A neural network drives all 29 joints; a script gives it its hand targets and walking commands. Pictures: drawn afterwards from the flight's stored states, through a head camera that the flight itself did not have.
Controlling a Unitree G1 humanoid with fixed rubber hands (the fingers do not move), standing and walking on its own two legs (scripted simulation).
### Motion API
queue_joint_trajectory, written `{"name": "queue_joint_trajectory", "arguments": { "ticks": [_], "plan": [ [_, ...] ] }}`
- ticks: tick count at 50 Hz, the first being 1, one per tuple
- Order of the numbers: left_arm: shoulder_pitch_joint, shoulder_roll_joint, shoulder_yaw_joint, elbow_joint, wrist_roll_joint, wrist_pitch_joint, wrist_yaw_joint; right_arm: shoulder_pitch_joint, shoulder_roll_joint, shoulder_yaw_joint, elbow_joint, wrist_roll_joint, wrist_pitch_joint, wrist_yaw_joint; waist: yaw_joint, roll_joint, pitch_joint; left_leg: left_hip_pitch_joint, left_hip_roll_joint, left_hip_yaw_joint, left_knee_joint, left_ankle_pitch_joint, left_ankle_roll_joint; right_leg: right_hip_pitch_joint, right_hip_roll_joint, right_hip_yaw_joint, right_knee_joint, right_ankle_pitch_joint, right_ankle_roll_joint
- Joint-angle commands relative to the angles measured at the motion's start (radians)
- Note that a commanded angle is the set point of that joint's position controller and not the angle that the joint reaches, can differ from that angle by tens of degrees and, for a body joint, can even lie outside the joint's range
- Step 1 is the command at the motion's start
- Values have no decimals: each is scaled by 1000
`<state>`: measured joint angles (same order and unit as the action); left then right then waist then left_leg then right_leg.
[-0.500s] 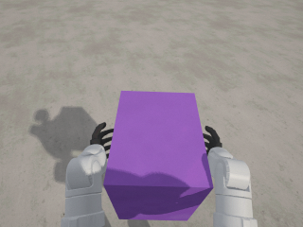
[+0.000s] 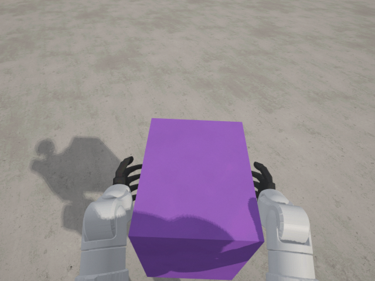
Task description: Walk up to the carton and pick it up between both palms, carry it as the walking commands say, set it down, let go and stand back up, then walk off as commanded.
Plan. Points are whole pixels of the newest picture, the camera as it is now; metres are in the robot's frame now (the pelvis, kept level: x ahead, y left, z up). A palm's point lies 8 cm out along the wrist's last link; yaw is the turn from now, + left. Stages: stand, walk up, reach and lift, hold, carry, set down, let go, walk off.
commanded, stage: carry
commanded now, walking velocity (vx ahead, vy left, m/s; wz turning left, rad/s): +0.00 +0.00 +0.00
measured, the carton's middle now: (193, 202) +0.31 -0.01 +0.02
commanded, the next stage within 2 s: hold in 0.60 s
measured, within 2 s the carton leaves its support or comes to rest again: neither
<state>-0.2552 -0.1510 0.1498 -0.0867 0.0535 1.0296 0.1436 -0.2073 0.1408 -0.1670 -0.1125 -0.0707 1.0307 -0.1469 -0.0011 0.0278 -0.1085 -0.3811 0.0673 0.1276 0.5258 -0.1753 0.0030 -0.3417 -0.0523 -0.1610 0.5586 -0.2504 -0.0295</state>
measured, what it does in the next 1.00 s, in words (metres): stands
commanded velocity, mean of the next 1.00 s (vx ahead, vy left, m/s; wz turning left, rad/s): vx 0.00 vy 0.00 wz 0.00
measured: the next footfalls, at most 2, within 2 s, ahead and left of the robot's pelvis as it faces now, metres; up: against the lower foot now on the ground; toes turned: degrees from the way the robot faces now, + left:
none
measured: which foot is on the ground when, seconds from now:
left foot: down 0.00-1.00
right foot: down 0.00-1.00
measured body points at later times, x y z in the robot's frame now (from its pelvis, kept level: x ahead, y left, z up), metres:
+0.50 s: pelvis -0.01 -0.01 +0.00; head -0.04 -0.02 +0.45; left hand +0.28 +0.13 +0.06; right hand +0.27 -0.16 +0.04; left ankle +0.06 +0.12 -0.73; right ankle +0.03 -0.10 -0.73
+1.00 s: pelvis +0.00 +0.02 +0.00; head -0.05 +0.02 +0.45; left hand +0.31 +0.14 +0.05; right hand +0.29 -0.15 +0.04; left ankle +0.07 +0.12 -0.73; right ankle +0.03 -0.10 -0.73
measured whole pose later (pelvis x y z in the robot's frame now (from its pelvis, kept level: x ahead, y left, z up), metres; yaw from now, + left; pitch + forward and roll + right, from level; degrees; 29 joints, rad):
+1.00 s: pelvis +0.00 +0.02 +0.00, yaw -9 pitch -8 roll +0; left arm -0.29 -0.16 0.27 0.22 0.20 0.76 0.04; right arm -0.32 0.16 -0.25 0.34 -0.22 0.70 -0.02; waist 0.05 0.02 0.01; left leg -0.18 0.01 0.03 0.53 -0.22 0.01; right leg -0.17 0.02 -0.01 0.53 -0.22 -0.02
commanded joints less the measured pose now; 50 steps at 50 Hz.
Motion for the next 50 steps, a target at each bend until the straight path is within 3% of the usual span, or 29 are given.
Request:
{"name": "queue_joint_trajectory", "arguments": {
  "ticks": [1,3,8,9,12,14,15,16,19,20,22,30,31,32,33,34,36,37,40,45,50],
  "plan": [
    [-515,-922,-648,-161,-253,-36,-144,-579,909,672,-184,281,-33,146,7,-30,-341,136,81,-111,-49,108,9,115,-124,139,-103,137,-8],
    [-471,-931,-642,-151,-246,-35,-150,-553,915,683,-193,279,-32,151,7,-53,-338,132,80,-109,-47,89,11,114,-126,146,-111,132,-9],
    [-450,-921,-643,-146,-240,-37,-162,-511,905,672,-175,260,-36,161,8,-35,-315,119,80,-112,-57,62,11,95,-120,153,-120,76,-11],
    [-523,-922,-647,-152,-246,-49,-163,-585,904,676,-189,264,-49,161,7,-36,-318,121,81,-108,-55,61,4,97,-120,154,-124,80,-13],
    [-418,-927,-643,-138,-236,-52,-173,-479,905,674,-171,251,-51,171,6,-47,-327,125,81,-107,-49,69,8,104,-120,157,-122,98,-16],
    [-498,-921,-644,-134,-237,-72,-179,-544,898,667,-162,243,-69,177,5,-41,-314,121,83,-104,-51,69,1,97,-120,157,-122,101,-15],
    [-428,-925,-634,-110,-224,-73,-185,-482,902,661,-139,235,-70,185,6,-30,-308,118,83,-105,-56,55,5,95,-117,155,-126,70,-14],
    [-511,-923,-643,-122,-230,-87,-186,-555,900,662,-150,237,-85,186,6,-24,-303,119,83,-103,-60,51,3,90,-117,159,-126,62,-15],
    [-397,-923,-617,-73,-202,-104,-201,-463,895,650,-117,217,-103,205,6,-46,-294,108,84,-106,-69,33,5,86,-113,157,-135,-2,-11],
    [-478,-900,-605,-54,-196,-124,-205,-542,881,642,-96,210,-121,207,6,-56,-293,112,86,-104,-63,34,3,84,-113,159,-139,6,-11],
    [-432,-921,-623,-73,-202,-134,-212,-490,896,655,-115,215,-133,216,6,-39,-279,102,81,-100,-69,14,1,80,-115,164,-148,-23,-13],
    [-387,-928,-650,-112,-200,-178,-232,-441,905,682,-151,219,-176,244,6,-27,-305,112,89,-99,-64,57,2,111,-113,156,-125,40,-11],
    [-300,-671,-445,220,-55,-213,-239,-269,719,463,200,41,-212,263,-10,-16,-9,170,-152,-182,-79,-131,59,159,91,258,-176,-43,-18],
    [-398,-682,-504,115,-90,-273,-261,-378,754,535,161,82,-265,259,-19,-32,-21,138,-153,-196,-82,-97,62,182,99,272,-173,-12,-14],
    [-459,-709,-543,82,-114,-307,-284,-423,792,572,126,101,-303,269,-19,-58,-71,149,-150,-208,-65,-92,67,201,89,279,-162,-12,-2],
    [-540,-760,-583,24,-136,-334,-304,-506,846,610,82,126,-330,274,-9,-49,-162,155,-143,-219,-52,-49,62,251,85,287,-144,39,4],
    [-716,-852,-589,-15,-164,-354,-305,-808,945,709,9,205,-371,309,106,-58,-357,177,-138,-218,-21,12,55,297,96,297,-94,70,4],
    [-673,-883,-595,1,-169,-345,-308,-813,970,741,24,216,-374,318,127,-43,-390,196,-139,-209,-18,41,46,311,98,296,-87,105,2],
    [-606,-888,-555,121,-141,-315,-329,-770,1012,678,180,172,-364,324,107,-68,-311,229,-133,-196,-27,-16,42,243,82,304,-113,31,9],
    [-618,-955,-562,209,-121,-297,-350,-685,1012,541,349,102,-373,353,33,2,-183,276,-107,-206,-75,-9,11,191,85,297,-140,36,2],
    [-623,-1013,-525,285,-99,-302,-338,-750,983,513,365,95,-389,393,35,21,-155,246,-76,-230,-135,-38,4,256,107,291,-123,45,1]
  ]
}}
